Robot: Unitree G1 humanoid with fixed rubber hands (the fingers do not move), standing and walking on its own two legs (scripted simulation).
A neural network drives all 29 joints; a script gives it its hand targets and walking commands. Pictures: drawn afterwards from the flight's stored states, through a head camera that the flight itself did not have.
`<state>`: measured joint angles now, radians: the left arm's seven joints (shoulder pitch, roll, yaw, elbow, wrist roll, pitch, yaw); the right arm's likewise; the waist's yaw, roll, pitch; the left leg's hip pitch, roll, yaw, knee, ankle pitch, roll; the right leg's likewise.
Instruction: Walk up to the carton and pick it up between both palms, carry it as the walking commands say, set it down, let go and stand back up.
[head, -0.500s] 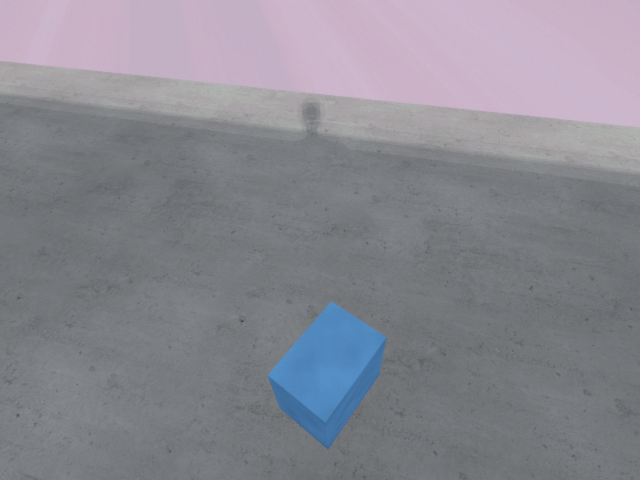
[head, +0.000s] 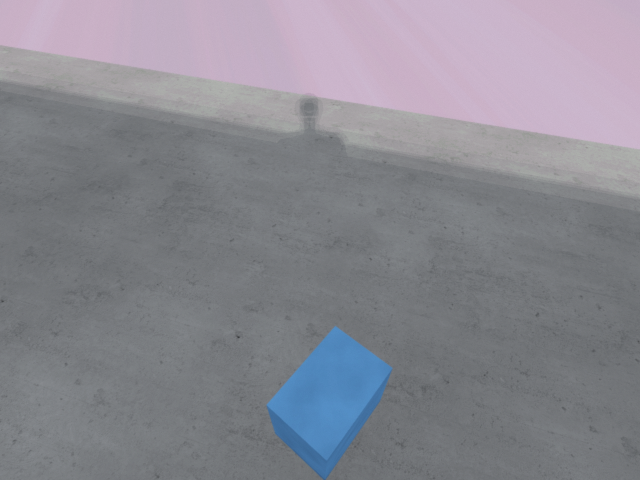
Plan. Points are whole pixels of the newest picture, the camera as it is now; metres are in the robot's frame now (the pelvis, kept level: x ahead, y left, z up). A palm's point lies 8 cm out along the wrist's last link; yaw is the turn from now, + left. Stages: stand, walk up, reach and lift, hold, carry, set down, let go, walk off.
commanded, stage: walk up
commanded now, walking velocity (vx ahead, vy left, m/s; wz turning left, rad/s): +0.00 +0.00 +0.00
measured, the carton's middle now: (330, 403) +0.41 -0.02 -0.65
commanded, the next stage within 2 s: none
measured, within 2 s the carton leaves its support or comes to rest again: neither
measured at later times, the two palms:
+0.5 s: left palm out of the picture +0.03 +0.24 -0.15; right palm out of the picture -0.02 -0.27 -0.18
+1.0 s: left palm out of the picture +0.16 +0.43 -0.14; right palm out of the picture -0.03 -0.08 -0.13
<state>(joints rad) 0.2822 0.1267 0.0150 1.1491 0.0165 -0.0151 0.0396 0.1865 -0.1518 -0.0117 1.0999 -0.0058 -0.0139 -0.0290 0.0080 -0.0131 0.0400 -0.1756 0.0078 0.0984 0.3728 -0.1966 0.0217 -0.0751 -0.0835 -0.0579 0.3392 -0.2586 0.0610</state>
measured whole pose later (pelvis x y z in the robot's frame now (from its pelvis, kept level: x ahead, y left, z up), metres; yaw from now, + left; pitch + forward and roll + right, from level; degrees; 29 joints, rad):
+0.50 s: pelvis -0.02 -0.01 -0.03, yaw -10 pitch +2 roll +3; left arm 0.26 0.21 0.04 1.00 0.05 0.02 0.06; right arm 0.17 -0.24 -0.08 1.03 -0.05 0.08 -0.02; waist 0.04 0.00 0.08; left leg -0.41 0.06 0.18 0.86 -0.41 -0.02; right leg -0.41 -0.12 0.02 0.72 -0.36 0.02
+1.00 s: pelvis +0.01 +0.17 -0.01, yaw -27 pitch +4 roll -1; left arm 0.27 0.33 0.09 0.89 0.06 0.08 0.05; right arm 0.18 -0.20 -0.02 0.91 -0.04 0.07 0.02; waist 0.05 -0.04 0.06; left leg -0.26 0.10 0.12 0.55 -0.32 -0.02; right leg -0.64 -0.04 0.00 1.23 -0.51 0.06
